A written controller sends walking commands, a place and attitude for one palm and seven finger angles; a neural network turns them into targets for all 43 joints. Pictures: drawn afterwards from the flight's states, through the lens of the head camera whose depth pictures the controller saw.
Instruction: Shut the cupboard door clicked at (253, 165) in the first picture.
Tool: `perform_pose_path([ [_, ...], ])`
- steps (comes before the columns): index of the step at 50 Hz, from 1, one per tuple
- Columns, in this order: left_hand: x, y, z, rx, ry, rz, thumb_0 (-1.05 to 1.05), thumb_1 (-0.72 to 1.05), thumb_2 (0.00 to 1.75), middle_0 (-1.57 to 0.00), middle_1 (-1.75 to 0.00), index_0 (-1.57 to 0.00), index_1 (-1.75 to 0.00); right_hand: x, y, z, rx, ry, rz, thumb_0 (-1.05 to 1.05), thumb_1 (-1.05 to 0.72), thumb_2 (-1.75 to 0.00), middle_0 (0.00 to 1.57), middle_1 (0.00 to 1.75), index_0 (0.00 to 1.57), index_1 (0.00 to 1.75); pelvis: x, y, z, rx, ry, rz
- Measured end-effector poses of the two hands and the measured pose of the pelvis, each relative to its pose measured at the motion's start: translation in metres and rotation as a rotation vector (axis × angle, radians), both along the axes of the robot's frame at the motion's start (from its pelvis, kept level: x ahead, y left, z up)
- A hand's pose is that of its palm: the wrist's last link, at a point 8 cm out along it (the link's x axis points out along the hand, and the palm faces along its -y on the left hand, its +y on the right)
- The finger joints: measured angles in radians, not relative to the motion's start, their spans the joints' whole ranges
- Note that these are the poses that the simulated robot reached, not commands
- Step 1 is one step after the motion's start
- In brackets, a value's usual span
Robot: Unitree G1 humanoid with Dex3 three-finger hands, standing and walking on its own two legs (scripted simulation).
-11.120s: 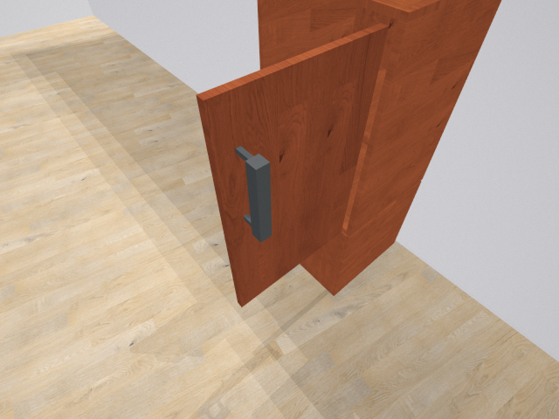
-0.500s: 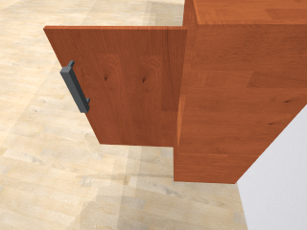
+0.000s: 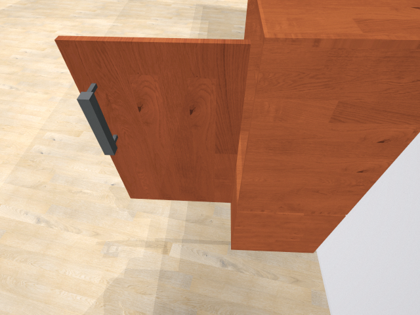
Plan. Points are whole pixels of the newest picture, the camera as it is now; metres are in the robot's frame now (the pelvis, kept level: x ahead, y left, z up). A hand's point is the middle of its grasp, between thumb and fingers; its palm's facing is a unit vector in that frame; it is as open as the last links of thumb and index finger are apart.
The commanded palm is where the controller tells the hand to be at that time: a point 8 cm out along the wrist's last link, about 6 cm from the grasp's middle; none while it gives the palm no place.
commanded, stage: look again from close up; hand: left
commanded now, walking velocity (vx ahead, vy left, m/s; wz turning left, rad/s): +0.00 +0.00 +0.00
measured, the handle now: (102, 120) +0.52 +0.29 +0.06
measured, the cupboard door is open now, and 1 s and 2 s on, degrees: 89 89 89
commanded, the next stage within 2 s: shuffle to correct the standing spot in 0.42 s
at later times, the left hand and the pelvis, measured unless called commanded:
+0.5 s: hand out of the picture +0.02 +0.20 -0.17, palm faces -0.01 -0.98 -0.21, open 7.4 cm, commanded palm none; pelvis +0.01 +0.02 +0.00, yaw -1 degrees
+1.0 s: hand out of the picture +0.04 +0.26 -0.18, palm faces +0.02 -0.97 -0.25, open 7.4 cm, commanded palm none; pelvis +0.03 +0.06 -0.01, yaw -1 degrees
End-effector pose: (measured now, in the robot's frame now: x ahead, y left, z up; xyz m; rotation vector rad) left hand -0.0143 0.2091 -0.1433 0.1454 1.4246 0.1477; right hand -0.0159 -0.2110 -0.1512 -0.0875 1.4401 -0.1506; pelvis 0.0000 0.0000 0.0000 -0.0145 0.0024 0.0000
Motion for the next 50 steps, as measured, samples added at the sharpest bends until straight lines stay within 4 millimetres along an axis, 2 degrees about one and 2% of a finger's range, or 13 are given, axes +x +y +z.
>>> perform_pose_path([
  [7, 0.009, 0.016, 0.001, 0.017, -0.039, -0.011, 0.01, 0.91, 0.89, -0.20, -0.30, -0.20, -0.30, 0.012, 0.006, -0.003, -0.008, -0.075, 0.017, 0.01, -0.92, -0.90, 0.20, 0.30, 0.20, 0.30, 0.003, 0.011, -0.003, 0.015, -0.017, -0.001],
  [20, 0.029, 0.039, 0.003, 0.033, -0.077, -0.033, 0.00, 0.91, 0.89, -0.19, -0.30, -0.20, -0.30, 0.020, 0.011, 0.003, -0.020, -0.075, 0.046, 0.01, -0.92, -0.90, 0.20, 0.30, 0.20, 0.30, 0.005, 0.019, -0.001, 0.024, -0.014, -0.010],
  [35, 0.030, 0.046, -0.004, 0.017, -0.060, -0.014, 0.00, 0.90, 0.89, -0.20, -0.30, -0.20, -0.30, 0.039, 0.010, 0.006, -0.049, -0.071, 0.064, 0.00, -0.91, -0.90, 0.20, 0.30, 0.20, 0.30, 0.014, 0.027, -0.003, 0.018, -0.015, -0.007],
  [44, 0.025, 0.077, -0.014, 0.027, -0.003, 0.021, 0.00, 0.90, 0.89, -0.20, -0.30, -0.20, -0.30, 0.060, 0.025, 0.007, -0.082, -0.089, 0.076, 0.00, -0.91, -0.90, 0.20, 0.30, 0.20, 0.30, 0.028, 0.051, -0.010, 0.029, -0.010, -0.012],
  [47, 0.035, 0.088, -0.011, 0.048, 0.005, 0.008, 0.00, 0.90, 0.89, -0.20, -0.30, -0.20, -0.30, 0.062, 0.033, 0.005, -0.078, -0.095, 0.069, 0.00, -0.90, -0.90, 0.20, 0.30, 0.20, 0.30, 0.031, 0.056, -0.010, 0.028, -0.012, -0.024],
  [50, 0.054, 0.094, -0.004, 0.065, -0.030, 0.000, 0.01, 0.91, 0.89, -0.20, -0.30, -0.20, -0.30, 0.060, 0.041, 0.001, -0.054, -0.077, 0.068, 0.00, -0.90, -0.90, 0.20, 0.30, 0.20, 0.30, 0.033, 0.060, -0.009, 0.026, -0.013, -0.022],
])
